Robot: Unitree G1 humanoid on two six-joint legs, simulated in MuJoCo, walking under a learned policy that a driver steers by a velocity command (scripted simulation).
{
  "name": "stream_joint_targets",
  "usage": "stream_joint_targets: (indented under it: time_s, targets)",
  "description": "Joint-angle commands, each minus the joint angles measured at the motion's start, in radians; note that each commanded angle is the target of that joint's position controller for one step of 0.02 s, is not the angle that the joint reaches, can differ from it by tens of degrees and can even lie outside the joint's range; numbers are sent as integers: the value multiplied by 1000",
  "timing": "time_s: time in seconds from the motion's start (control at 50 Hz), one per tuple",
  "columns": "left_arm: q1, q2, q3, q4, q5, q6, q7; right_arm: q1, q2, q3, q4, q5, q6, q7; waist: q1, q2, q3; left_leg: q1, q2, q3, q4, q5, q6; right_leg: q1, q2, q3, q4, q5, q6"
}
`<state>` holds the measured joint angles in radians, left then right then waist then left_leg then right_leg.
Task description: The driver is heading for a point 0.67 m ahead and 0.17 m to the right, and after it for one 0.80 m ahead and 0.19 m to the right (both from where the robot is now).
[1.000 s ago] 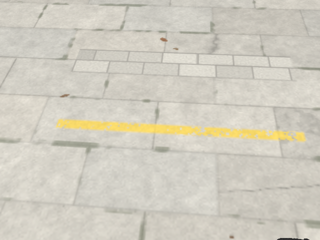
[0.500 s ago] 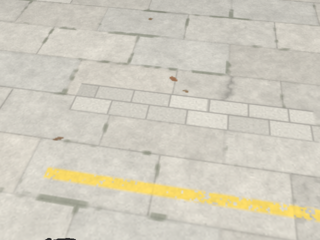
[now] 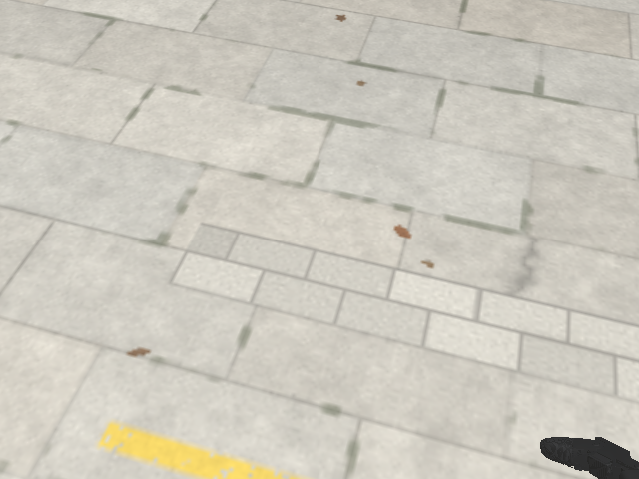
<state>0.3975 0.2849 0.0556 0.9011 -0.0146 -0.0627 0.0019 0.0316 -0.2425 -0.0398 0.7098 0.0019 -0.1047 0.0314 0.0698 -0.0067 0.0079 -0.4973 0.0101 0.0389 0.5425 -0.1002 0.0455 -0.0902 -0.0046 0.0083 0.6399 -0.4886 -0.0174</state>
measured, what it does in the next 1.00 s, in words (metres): walks ahead, turning right: right foot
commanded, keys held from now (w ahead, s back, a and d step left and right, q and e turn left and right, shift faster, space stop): w+e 0.68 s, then w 0.32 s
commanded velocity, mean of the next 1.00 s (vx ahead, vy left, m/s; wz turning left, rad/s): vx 0.50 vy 0.00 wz -0.41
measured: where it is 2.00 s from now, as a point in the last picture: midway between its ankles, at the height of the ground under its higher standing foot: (442, 373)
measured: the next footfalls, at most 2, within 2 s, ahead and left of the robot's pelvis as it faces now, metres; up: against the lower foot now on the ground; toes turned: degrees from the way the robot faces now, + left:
right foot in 0.52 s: +0.41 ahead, -0.17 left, +0.00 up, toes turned -19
left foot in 1.02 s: +0.75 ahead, -0.09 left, +0.00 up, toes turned -26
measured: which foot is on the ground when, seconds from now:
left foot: down 0.00-0.54, up 0.56-1.00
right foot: up 0.00-0.50, down 0.52-1.00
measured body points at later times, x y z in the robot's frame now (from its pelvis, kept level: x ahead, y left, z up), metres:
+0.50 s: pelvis +0.26 -0.04 +0.00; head +0.29 -0.05 +0.45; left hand +0.52 +0.14 -0.09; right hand +0.21 -0.32 -0.13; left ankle +0.11 +0.11 -0.72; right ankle +0.37 -0.17 -0.71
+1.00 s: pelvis +0.53 -0.12 +0.01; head +0.55 -0.13 +0.46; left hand +0.70 +0.12 -0.10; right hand +0.62 -0.43 -0.08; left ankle +0.72 -0.07 -0.71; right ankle +0.37 -0.16 -0.72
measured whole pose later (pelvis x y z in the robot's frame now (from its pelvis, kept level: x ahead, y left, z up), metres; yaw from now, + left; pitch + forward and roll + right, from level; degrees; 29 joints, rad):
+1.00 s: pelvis +0.53 -0.12 +0.01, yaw -27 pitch +3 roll -1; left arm 0.35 0.28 0.07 0.75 -0.01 -0.06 0.00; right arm 0.06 -0.26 -0.04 0.73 0.01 -0.11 0.04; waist 0.07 0.03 0.00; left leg -0.54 0.03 -0.01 0.51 -0.01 0.02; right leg -0.03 0.08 0.12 0.38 -0.39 -0.06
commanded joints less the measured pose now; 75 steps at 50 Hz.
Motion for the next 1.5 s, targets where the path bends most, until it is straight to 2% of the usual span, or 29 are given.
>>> stream_joint_targets:
  time_s: [0.02,0.04,0.08,0.16,0.3,0.4,0.46,0.5,0.52,0.54,0.56,0.58,0.6,0.62,0.66,0.72,0.82,0.94,1.02,1.04,1.06,1.08,1.1,1.14,1.2,1.26,1.44,1.48,1.5]
  targets:
    - [33,101,6,-78,-24,-44,-4,412,-198,-70,35,-2,5,-13,-196,192,-338,850,395,-687,-203,-229,243,-684,6,144,672,-84,-24]
    - [-54,136,19,-109,-34,-47,-5,348,-162,-57,31,5,4,-17,-183,145,-202,716,367,-532,-228,-210,199,-724,-37,124,673,17,-30]
    - [-106,113,24,-120,-12,-31,4,217,-109,-40,24,-4,-1,-11,-113,77,-76,465,290,-345,-305,-95,164,-644,-108,102,586,165,-18]
    - [-65,54,26,-118,-18,16,5,176,-106,-47,56,-16,-25,-13,-50,88,-17,317,250,-137,-401,71,155,-575,-139,112,534,276,3]
    - [-242,21,16,-186,-5,13,-19,223,-150,-59,101,-15,-12,-41,-99,50,40,389,221,79,-413,188,118,-631,-118,55,198,566,10]
    - [-389,6,4,-271,-6,11,-54,303,-187,-72,134,4,23,-49,-155,41,90,564,283,127,-356,257,106,-687,-102,-25,44,488,-28]
    - [-364,39,21,-300,-8,15,-68,278,-222,-81,127,15,44,-55,-108,87,42,615,292,170,-218,625,74,-563,-32,-103,16,342,-78]
    - [-174,107,59,-267,-12,20,-64,250,-248,-86,118,21,59,-63,8,109,-70,580,265,200,59,860,44,-296,54,-146,-26,299,-131]
    - [-11,175,95,-226,-10,24,-47,244,-235,-79,110,21,56,-65,92,68,-155,423,222,212,308,716,3,-13,63,-89,-93,370,-174]
    - [41,295,121,-212,-10,28,-26,320,-105,-41,63,-21,37,-56,27,-188,-238,-4,90,190,685,-76,-55,354,-193,354,-100,382,-305]
    - [43,288,107,-248,-4,11,-33,306,-92,-22,32,-4,-11,-39,13,-200,-410,-227,-56,-60,891,-511,-69,516,-347,842,-289,244,-450]
    - [38,207,84,-241,5,2,-39,172,-168,-43,3,38,-37,-27,63,-90,-325,-332,2,-139,905,-430,-44,478,-317,726,-335,272,-377]
    - [-13,172,74,-240,0,-5,-38,137,-158,-38,-11,43,-48,-26,30,-61,-204,-343,43,-127,831,-342,-26,334,-279,578,-329,343,-338]
    - [-91,139,63,-255,-4,-6,-37,142,-154,-39,3,19,-48,-34,-22,9,-131,-283,84,-123,745,-282,-28,174,-232,463,-332,430,-303]
    - [-169,101,48,-288,11,-6,-30,178,-170,-54,10,-2,-21,-36,-87,-18,-86,-149,120,-125,647,-222,-44,-23,-178,362,-375,538,-283]
    - [-158,122,52,-281,8,-15,-15,181,-129,-46,7,-15,9,-38,-101,-25,-68,-124,114,-91,524,-142,-87,-121,-151,269,-409,647,-285]
    - [-86,127,49,-240,3,-12,2,12,-86,-22,-28,-9,5,-27,-24,-69,-29,-83,74,-66,154,176,-99,-135,-96,163,-410,560,-214]
    - [-17,145,52,-192,-2,-6,1,-91,-126,-29,-72,6,-17,3,16,-87,23,-114,42,-73,-14,130,-39,25,-194,261,-341,486,-202]
    - [-57,133,46,-194,2,9,6,131,-184,-61,-20,-2,-29,2,-108,-92,-86,201,-4,-24,-78,68,43,45,-136,219,-97,827,-140]
    - [-65,95,28,-217,15,9,8,301,-238,-75,2,-16,-31,-4,-178,-11,-233,477,143,-182,-45,108,112,-101,-70,162,172,682,-100]
    - [79,19,7,-221,0,-6,8,391,-315,-96,32,-27,-22,-2,-132,283,-355,821,360,-618,-115,21,282,-480,100,84,554,153,-9]
    - [58,82,13,-208,-3,-16,7,394,-224,-72,35,0,-17,2,-156,266,-343,829,387,-768,-211,-29,291,-612,93,172,670,-103,2]
    - [-35,136,28,-223,-13,-17,5,318,-179,-56,19,2,-10,-3,-159,167,-202,707,363,-610,-199,63,249,-658,48,170,719,-51,7]
    - [-129,126,29,-246,13,-9,9,199,-129,-34,1,-10,1,-3,-105,38,-91,464,286,-377,-196,407,212,-592,-30,99,623,40,23]
    - [-75,58,19,-231,13,18,14,155,-106,-20,20,-19,-3,-5,-41,93,-94,316,212,-222,-234,629,194,-437,-65,70,437,98,45]
    - [-95,23,4,-231,19,32,22,128,-152,-30,41,-17,8,-18,-30,105,-124,276,189,-128,-245,706,193,-347,-62,43,228,212,63]
    - [-213,51,20,-237,27,39,19,156,-131,-15,107,8,57,-25,-58,82,-82,293,157,-141,-171,231,109,-148,-31,21,-222,482,8]
    - [-222,141,38,-253,38,41,31,270,-95,-4,123,-26,45,-22,-130,-64,-132,188,44,-87,-89,-46,18,42,-167,149,-169,854,-61]
    - [-239,96,30,-247,31,50,31,305,-63,7,139,-25,45,-24,-142,-138,-160,179,14,-49,-101,-183,-15,46,-182,168,-154,764,-104]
